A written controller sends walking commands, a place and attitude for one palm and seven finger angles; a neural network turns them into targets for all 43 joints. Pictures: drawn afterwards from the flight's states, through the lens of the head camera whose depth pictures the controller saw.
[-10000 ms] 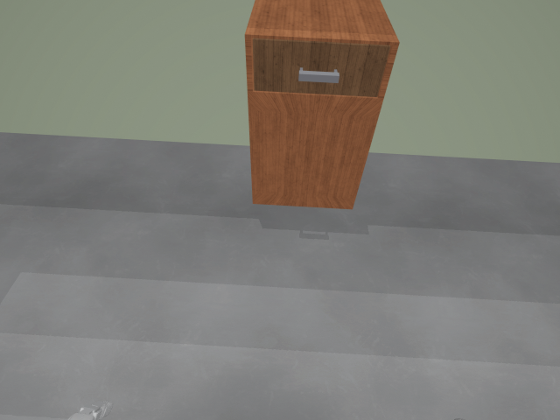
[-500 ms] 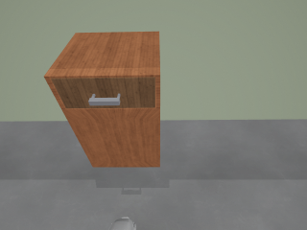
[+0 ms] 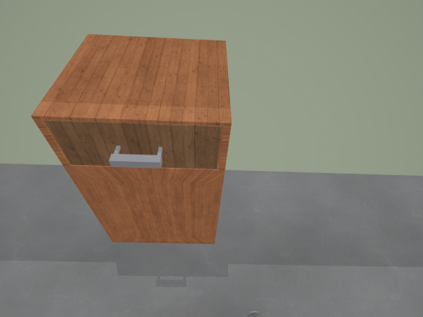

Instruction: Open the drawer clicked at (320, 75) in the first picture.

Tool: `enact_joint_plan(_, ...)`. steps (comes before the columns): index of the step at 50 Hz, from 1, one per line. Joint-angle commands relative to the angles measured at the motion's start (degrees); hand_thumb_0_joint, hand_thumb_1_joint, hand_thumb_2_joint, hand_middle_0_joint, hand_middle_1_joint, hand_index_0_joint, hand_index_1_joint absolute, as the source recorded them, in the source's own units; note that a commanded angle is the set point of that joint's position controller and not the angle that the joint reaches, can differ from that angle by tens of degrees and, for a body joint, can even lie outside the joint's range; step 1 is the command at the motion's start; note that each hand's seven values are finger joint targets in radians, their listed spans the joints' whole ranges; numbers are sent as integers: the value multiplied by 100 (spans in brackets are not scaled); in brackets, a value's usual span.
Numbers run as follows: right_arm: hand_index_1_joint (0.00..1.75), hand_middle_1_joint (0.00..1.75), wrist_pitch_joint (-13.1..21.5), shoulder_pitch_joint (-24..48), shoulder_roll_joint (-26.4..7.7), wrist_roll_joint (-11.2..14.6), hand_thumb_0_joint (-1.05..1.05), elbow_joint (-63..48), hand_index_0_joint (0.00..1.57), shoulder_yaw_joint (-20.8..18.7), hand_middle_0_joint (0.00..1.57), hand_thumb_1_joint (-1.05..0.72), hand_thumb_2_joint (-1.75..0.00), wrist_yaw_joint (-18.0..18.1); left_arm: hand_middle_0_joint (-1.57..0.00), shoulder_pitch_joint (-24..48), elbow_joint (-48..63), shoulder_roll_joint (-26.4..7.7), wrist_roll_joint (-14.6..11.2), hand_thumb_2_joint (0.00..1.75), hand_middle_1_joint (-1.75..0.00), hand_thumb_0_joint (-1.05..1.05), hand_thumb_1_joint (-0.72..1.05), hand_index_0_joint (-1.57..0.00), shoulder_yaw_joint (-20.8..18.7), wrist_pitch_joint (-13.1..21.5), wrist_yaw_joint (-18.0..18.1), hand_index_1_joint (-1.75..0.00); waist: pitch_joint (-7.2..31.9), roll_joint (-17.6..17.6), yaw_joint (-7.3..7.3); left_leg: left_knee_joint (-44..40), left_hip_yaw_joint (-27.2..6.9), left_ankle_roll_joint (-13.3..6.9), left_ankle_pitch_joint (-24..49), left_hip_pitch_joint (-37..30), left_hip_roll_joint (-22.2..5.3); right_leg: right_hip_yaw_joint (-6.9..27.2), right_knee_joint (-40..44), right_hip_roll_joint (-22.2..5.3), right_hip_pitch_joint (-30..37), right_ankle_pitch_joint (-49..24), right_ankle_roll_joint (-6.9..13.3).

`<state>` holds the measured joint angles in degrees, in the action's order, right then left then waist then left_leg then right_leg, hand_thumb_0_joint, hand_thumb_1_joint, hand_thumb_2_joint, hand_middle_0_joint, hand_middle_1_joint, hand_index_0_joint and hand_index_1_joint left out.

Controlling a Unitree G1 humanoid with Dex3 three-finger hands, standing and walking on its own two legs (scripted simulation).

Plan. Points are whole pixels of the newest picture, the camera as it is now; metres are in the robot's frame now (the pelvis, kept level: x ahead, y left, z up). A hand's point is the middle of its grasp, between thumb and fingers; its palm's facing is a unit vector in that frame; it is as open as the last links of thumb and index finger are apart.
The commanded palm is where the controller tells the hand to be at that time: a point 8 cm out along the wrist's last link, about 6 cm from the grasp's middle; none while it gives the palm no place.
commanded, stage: come to a stop and stand still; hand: left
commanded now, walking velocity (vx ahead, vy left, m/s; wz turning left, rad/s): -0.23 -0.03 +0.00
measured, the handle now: (137, 155) +0.51 +0.24 -0.07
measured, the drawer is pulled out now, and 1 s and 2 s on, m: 0.00 0.00 0.00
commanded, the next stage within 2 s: look again from close up in 1.48 s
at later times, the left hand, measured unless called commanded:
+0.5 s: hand out of the picture +0.05 +0.12 -0.14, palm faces +0.06 -0.95 -0.30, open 7.3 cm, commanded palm none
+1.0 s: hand out of the picture -0.03 +0.14 -0.18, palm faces +0.04 -0.99 -0.17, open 7.4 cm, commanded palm none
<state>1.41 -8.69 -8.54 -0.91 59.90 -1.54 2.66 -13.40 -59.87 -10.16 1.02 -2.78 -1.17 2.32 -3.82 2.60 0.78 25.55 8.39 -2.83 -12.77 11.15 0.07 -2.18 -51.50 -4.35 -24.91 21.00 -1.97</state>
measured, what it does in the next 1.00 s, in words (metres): steps on the spot: right foot, then left foot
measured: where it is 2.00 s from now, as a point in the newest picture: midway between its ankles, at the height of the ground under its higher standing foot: outside the picture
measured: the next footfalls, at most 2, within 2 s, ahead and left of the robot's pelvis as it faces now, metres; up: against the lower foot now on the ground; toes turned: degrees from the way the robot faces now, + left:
right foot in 0.20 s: +0.06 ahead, -0.15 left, +0.00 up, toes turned -5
left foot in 0.76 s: +0.00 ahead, +0.08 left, +0.00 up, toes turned -7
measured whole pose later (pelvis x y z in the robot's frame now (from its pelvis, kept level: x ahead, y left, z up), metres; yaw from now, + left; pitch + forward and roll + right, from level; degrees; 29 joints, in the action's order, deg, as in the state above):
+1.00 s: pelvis -0.01 -0.03 +0.00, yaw -1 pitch +1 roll +1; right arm 0.8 -20.0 -5.2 -1.6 63.3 0.8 2.3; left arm -18.1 -64.3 -10.1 1.1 -2.1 -1.7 0.2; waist 1.2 3.3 0.4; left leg 18.2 1.6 -0.6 -16.2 3.2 1.4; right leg -0.9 -44.4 -2.0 -20.8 19.1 -1.7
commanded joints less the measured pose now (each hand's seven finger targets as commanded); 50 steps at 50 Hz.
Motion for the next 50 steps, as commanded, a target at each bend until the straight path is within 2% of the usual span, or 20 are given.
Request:
enact_joint_plan(1, 30, 30, -138, -254, -878, -43, 0, -278, 20, -241, 20, -90, -90, 36, -20, -719, 187, -248, 22, 90, -30, 0, 90, -20, -130, -201, -41, -30, 222, -1204, 45, -573, -934, -727, 4032, 214, -1835, 129, -290, 70, 290, 35, 55)
enact_joint_plan(6, 30, 30, -249, -203, -1020, -103, 0, -364, 20, -324, 20, -90, -90, -50, -20, -249, 522, -306, -13, 90, -30, 0, 90, -20, -121, -111, -62, -30, 227, -1432, -3, -249, -989, -579, 3236, 64, -1724, -40, 791, 140, 594, 40, 119)
enact_joint_plan(8, 30, 30, -276, -305, -1039, -66, 0, -334, 20, -332, 20, -90, -90, -93, -20, -399, 496, -414, -11, 90, -30, 0, 90, -20, -131, -6, -74, -30, 475, -1136, 105, 206, -871, -276, 2455, 39, -1440, -153, 2078, 159, 1205, -921, 96)
enact_joint_plan(9, 30, 30, -283, -467, -898, -24, 0, -320, 20, -326, 20, -90, -90, -131, -20, -461, 486, -647, 21, 90, -30, 0, 90, -20, -146, 79, -69, -30, 670, -583, 101, 720, -599, 53, 1545, 88, -1037, 85, 2805, -98, 1562, -2010, 98)
enact_joint_plan(10, 30, 30, -288, -734, -520, 26, 0, -387, 20, -274, 20, -90, -90, -165, -20, -366, 531, -1115, 81, 90, -30, 0, 90, -20, -204, 151, -18, -30, 824, 829, -23, 1579, -233, 390, -376, 815, -371, 1422, 2937, -1147, 1971, -3779, 454)
enact_joint_plan(11, 30, 30, -356, -589, -514, 51, 0, -516, 20, -273, 20, -90, -90, -145, -20, -453, 580, -1352, 38, 90, -30, 0, 90, -20, -213, 148, -25, -30, 753, 1132, 127, 2365, -512, 433, -2241, 959, -59, 1867, 3047, -1940, 1628, -5124, 1103)
enact_joint_plan(12, 30, 30, -443, -552, -544, 32, 0, -481, 20, -279, 20, -90, -90, -124, -20, -379, 590, -1272, 29, 90, -30, 0, 90, -20, -186, 137, -17, -30, 814, 584, 91, 3043, -984, 409, -2291, 952, -81, 1622, 3066, -1963, 1511, -4993, 1349)
enact_joint_plan(13, 30, 30, -487, -515, -542, 12, 0, -434, 20, -277, 20, -90, -90, -115, -20, -170, 586, -1202, 22, 90, -30, 0, 90, -20, -230, 142, 10, -30, 773, 926, 45, 3484, -1161, 410, -2123, 1243, -71, 1607, 3071, -1756, 1499, -4797, 1311)
enact_joint_plan(15, 30, 30, -512, -645, -718, 8, 0, -313, 20, -327, 20, -90, -90, -141, -20, 204, 692, -1056, -5, 90, -30, 0, 90, -20, -208, 107, 40, -30, 571, 649, -64, 4083, -1226, 487, -1482, 1472, -128, 1314, 3037, -1524, 1507, -4261, 1196)
enact_joint_plan(19, 30, 30, -525, -597, -785, -22, 0, -309, 20, -342, 20, -90, -90, -230, -20, 37, 694, -1024, -7, 90, -30, 0, 90, -20, -236, 134, 34, -30, 569, 519, 79, 4068, -1224, 612, -815, 1732, -89, 1187, 3294, -1360, 1766, -2906, 1016)
enact_joint_plan(30, 30, 30, -410, -515, -627, 9, 0, -391, 20, -229, 20, -90, -90, -293, -20, -302, 449, -1110, 106, 90, -30, 0, 90, -20, -279, 110, -46, -30, 410, 873, 246, 1684, -802, 477, -1238, 868, -110, 1549, 4122, -1277, 1457, 48, 1065)
enact_joint_plan(33, 30, 30, -318, -881, -539, 2, 0, -259, 20, -171, 20, -90, -90, -271, -20, -203, 358, -1098, 99, 90, -30, 0, 90, -20, -270, 101, -67, -30, 523, 784, 93, 901, -612, 381, -1031, 251, 14, 1382, 4207, -1046, 1220, 269, 946)
enact_joint_plan(35, 30, 30, -240, -1452, -423, 20, 0, -42, 20, -118, 20, -90, -90, -228, -20, -31, 267, -992, 52, 90, -30, 0, 90, -20, -234, 72, -67, -30, 596, 713, -180, -248, -494, 322, -393, -712, 70, 1087, 3962, -764, 735, 516, 662)
enact_joint_plan(36, 30, 30, -183, -1649, -463, 13, 0, 57, 20, -84, 20, -90, -90, -193, -20, -42, 230, -824, 12, 90, -30, 0, 90, -20, -174, 58, -72, -30, 614, 401, -251, -664, -620, 293, -289, -1090, -35, 886, 3659, -532, 419, 691, 511)
enact_joint_plan(38, 30, 30, -98, -1412, -990, -75, 0, -54, 20, -159, 20, -90, -90, -127, -20, -282, 189, -280, -76, 90, -30, 0, 90, -20, -25, 50, -136, -30, 133, -1451, -163, -1844, -2437, -141, -1990, -410, -1418, 82, 2182, 221, -137, 194, 219)
enact_joint_plan(39, 30, 30, -133, -1056, -1145, -68, 0, -204, 20, -144, 20, -90, -90, -102, -20, -185, 190, -241, -27, 90, -30, 0, 90, -20, -5, 53, -144, -30, -357, -1565, -97, -2254, -2871, -372, -2595, 415, -1826, -51, 1582, 302, -89, 175, 198)
enact_joint_plan(40, 30, 30, -135, -781, -1096, -78, 0, -333, 20, -112, 20, -90, -90, -67, -20, -237, 190, -267, 4, 90, -30, 0, 90, -20, -22, 81, -187, -30, -512, -1154, 48, -2261, -2733, -475, -2490, 956, -1838, 63, 1089, 228, 117, -9, 192)
enact_joint_plan(41, 30, 30, -80, -635, -909, -61, 0, -238, 20, -50, 20, -90, -90, -60, -20, -281, 9, -258, 72, 90, -30, 0, 90, -20, -29, 23, -187, -30, -505, -1506, 47, -2338, -2485, -368, -2237, 967, -1588, 196, 787, 218, 228, -53, 172)
enact_joint_plan(45, 30, 30, -7, -1043, -668, -12, 0, -28, 20, 35, 20, -90, -90, 24, -20, -436, -171, -300, 31, 90, -30, 0, 90, -20, -22, 73, -233, -30, -549, -985, -13, -1801, -1804, -377, -149, 0, -1307, 252, 259, 196, -350, -346, 80)
enact_joint_plan(50, 30, 30, 25, -1505, -672, -50, 0, 269, 20, -11, 20, -90, -90, 103, -20, -118, -70, -146, -53, 90, -30, 0, 90, -20, 55, 134, -188, -30, -95, -1001, -236, -774, -1514, -586, 3496, -958, -1487, 47, 1485, 142, 111, 167, 60)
